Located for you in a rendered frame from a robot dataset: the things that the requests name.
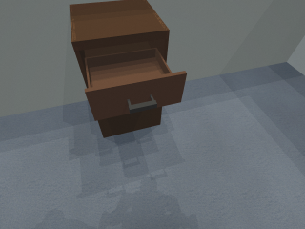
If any handle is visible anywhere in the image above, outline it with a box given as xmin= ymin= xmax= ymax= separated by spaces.
xmin=127 ymin=94 xmax=157 ymax=114

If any cabinet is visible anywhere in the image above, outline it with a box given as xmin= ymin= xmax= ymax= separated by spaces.
xmin=69 ymin=0 xmax=170 ymax=138

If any drawer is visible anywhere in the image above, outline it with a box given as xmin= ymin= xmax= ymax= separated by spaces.
xmin=84 ymin=48 xmax=187 ymax=121

